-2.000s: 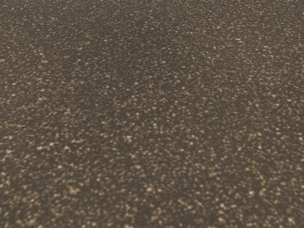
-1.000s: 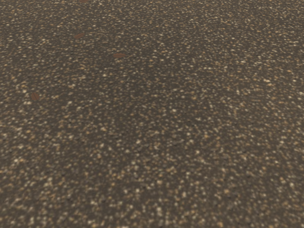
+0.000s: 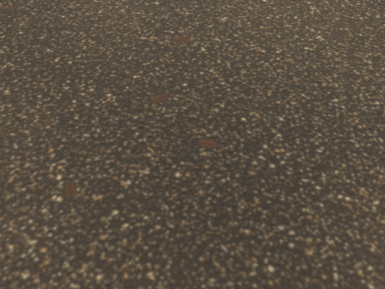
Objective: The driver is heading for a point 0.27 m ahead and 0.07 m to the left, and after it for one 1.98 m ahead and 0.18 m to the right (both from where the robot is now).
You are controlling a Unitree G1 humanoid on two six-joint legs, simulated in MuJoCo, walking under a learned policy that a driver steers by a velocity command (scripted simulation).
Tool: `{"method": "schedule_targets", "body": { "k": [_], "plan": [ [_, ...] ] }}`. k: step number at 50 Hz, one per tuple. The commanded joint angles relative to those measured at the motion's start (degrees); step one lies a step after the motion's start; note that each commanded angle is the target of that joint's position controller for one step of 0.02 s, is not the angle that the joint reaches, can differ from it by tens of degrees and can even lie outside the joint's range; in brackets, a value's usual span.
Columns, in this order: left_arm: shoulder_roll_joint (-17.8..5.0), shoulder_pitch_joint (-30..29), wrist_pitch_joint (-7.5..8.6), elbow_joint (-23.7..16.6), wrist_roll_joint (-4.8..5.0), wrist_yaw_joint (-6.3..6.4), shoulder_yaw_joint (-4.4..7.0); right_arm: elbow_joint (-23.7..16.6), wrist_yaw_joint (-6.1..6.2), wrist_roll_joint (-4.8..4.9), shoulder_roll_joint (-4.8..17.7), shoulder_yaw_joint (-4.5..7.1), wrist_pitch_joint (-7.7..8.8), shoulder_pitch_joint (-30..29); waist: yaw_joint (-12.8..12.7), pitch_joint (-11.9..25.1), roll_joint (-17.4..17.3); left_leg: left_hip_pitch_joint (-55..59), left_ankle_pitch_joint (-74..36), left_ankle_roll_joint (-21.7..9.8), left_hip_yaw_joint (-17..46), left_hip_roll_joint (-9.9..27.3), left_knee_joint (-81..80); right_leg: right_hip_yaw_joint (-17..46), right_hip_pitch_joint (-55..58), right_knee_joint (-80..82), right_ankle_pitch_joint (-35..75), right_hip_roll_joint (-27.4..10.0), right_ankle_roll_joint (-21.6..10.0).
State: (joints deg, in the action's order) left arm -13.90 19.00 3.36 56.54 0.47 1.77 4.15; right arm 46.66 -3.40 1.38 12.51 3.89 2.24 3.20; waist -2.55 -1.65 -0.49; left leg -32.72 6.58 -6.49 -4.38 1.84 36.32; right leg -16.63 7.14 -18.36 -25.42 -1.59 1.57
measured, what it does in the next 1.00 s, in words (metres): walks ahead: left foot, then right foot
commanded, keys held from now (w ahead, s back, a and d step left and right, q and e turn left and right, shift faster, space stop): w+q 0.06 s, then q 0.22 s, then e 0.72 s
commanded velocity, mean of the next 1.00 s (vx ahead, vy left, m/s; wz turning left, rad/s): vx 0.15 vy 0.00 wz -0.01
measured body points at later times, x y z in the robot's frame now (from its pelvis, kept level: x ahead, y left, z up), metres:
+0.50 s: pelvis +0.23 +0.01 +0.01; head +0.26 +0.02 +0.46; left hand +0.35 +0.30 -0.10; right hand +0.40 -0.23 -0.11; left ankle +0.14 +0.09 -0.72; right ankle +0.37 -0.07 -0.72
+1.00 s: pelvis +0.26 +0.05 +0.02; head +0.29 +0.07 +0.47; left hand +0.42 +0.34 -0.09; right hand +0.35 -0.24 -0.08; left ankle +0.27 +0.16 -0.72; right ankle +0.28 -0.09 -0.64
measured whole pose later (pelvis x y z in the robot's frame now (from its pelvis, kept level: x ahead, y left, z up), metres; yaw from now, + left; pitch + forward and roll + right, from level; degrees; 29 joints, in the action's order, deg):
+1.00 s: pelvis +0.26 +0.05 +0.02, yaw -4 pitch +2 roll -1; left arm -19.5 10.6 -2.3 41.8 0.7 1.7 6.2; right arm 44.2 2.6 -1.2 14.7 3.8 0.3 12.5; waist 0.6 -0.6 2.7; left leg -14.5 13.7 -0.9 -0.3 0.8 26.0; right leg 6.3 -34.4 -63.2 -22.2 4.6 3.1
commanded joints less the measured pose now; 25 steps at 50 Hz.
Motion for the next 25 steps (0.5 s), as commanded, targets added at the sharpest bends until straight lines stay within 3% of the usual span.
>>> {"method": "schedule_targets", "body": {
  "k": [1,2,3,4,5,6,7,8,10,13,15,18,21,23,24,25],
  "plan": [
    [-12.1,-3.7,-0.18,-4.1,0.65,0.59,2.31,-0.5,0.65,0.35,12.2,5.02,0.33,16.1,12.4,9.2,4.6,26.2,0.5,-5.2,-1.0,-5.6,-5.5,2.0,-9.5,-29.1,64.9,-11.9,-4.5],
    [-7.0,-2.3,0.69,-5.8,-1.61,0.14,0.81,0.9,2.01,0.34,17.5,6.12,-0.10,21.0,10.8,13.3,-8.1,41.8,-3.2,-9.0,18.4,6.7,-5.4,2.9,-27.1,-48.1,21.9,-6.5,-2.2],
    [-2.2,1.0,3.22,-8.9,-0.58,-1.00,-0.93,-1.1,1.60,-0.30,19.5,5.82,0.86,19.7,6.1,22.1,-14.6,56.6,7.0,-21.2,52.3,18.2,-16.2,15.4,-46.7,-64.1,-9.7,5.1,-0.3],
    [-7.6,-7.2,5.34,-10.2,1.78,-1.71,0.29,-1.3,1.42,-0.97,14.9,4.50,1.27,19.6,9.5,19.0,-6.2,54.7,0.6,-17.6,48.1,17.1,-19.6,22.5,-52.6,-65.7,-6.8,2.0,-1.6],
    [-8.2,-9.8,6.03,-11.2,2.49,-1.82,0.41,-2.0,1.56,-1.03,12.2,3.79,1.81,15.8,8.0,12.0,-4.0,47.1,-10.3,-15.1,37.3,15.1,-18.2,21.7,-53.5,-62.2,-2.0,-0.4,-2.6],
    [-8.0,-9.3,5.79,-10.0,1.24,-1.22,0.63,-3.3,1.49,-0.70,10.6,3.25,2.09,10.9,4.8,7.9,2.0,37.4,-20.7,-12.7,29.2,12.2,-17.5,21.3,-49.4,-57.5,1.3,-3.0,-2.0],
    [-9.0,-8.6,4.97,-9.8,-0.19,-0.68,1.38,-4.2,1.79,-0.47,9.2,2.85,1.95,7.9,2.9,6.1,2.5,30.5,-26.2,-11.3,24.0,10.3,-17.6,20.7,-45.5,-53.5,2.8,-4.3,-1.2],
    [-9.0,-7.7,3.86,-10.0,-0.52,-0.62,1.68,-4.8,2.15,-0.87,8.6,2.45,1.73,7.0,1.5,5.7,1.7,25.8,-29.7,-10.6,21.8,9.0,-18.3,20.7,-41.8,-51.8,3.7,-4.9,-0.6],
    [-7.0,-7.4,2.24,-10.9,-1.04,-0.27,1.46,-5.0,2.81,-1.08,10.5,2.84,1.62,7.5,0.4,5.5,0.6,21.0,-37.4,-10.4,18.5,7.2,-18.5,19.4,-39.7,-46.3,5.7,-4.0,1.1],
    [-5.6,-11.3,1.29,-13.0,-1.40,0.24,0.89,-5.1,4.03,-0.74,12.5,3.48,0.65,9.3,1.2,6.3,-2.1,19.2,-40.2,-8.4,15.4,4.2,-16.9,18.3,-39.6,-34.6,13.2,-1.0,2.4],
    [-5.1,-13.3,1.13,-13.5,-1.08,-0.17,0.43,-5.4,4.80,-0.16,11.6,3.15,-0.52,9.3,2.2,8.1,-4.2,20.0,-36.1,-6.0,13.8,2.8,-15.8,18.0,-37.6,-26.5,20.6,0.2,2.4],
    [-5.0,-16.5,1.56,-13.7,-0.77,-1.63,-0.19,-4.5,5.48,-0.86,9.3,2.07,-1.03,11.0,5.0,8.8,-5.3,22.2,-29.3,-4.1,13.9,3.9,-15.2,17.8,-34.4,-18.5,29.8,0.2,1.6],
    [-6.7,-16.3,2.31,-13.5,-1.13,-2.63,0.06,-3.1,5.09,-2.16,7.9,0.99,-0.30,10.7,4.6,7.3,-5.5,25.4,-28.8,-4.2,16.0,7.2,-12.4,18.5,-33.1,-14.8,26.2,-0.5,-1.3],
    [-8.0,-13.1,2.96,-12.6,-1.58,-2.92,0.51,-2.6,5.03,-1.94,8.4,0.78,0.09,9.1,2.1,7.0,-4.8,26.4,-28.9,-2.4,15.3,6.2,-7.1,17.5,-28.4,-8.3,28.8,0.5,-4.1],
    [-10.7,-11.7,3.14,-12.5,-2.02,-2.76,1.17,-2.7,5.16,-2.15,9.1,0.99,0.38,10.3,2.2,8.4,-2.3,25.6,-26.4,-0.1,13.7,2.8,-2.2,20.2,-23.0,-7.6,44.9,-1.4,-6.1],
    [-14.0,-11.2,3.00,-13.2,-2.69,-2.69,1.77,-3.0,5.26,-2.85,9.1,1.09,0.83,14.3,4.8,11.8,4.1,19.6,-14.4,2.8,11.4,-2.7,6.3,27.6,-13.9,-10.8,63.0,-7.0,-11.5]
  ]
}}
Keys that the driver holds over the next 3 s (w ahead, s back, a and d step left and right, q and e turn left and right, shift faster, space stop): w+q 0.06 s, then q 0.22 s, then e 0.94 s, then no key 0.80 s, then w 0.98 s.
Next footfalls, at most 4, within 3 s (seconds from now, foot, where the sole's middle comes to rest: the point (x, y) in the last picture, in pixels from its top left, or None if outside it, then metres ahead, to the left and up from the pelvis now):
0.02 left None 0.18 0.09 -0.76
0.48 right None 0.40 -0.06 -0.76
0.84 left None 0.31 0.16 -0.76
1.28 right None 0.28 -0.11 -0.76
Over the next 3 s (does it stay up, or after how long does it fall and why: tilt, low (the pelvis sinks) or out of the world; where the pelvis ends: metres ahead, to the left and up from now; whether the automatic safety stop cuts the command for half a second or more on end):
stays up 0.65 -0.06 0.03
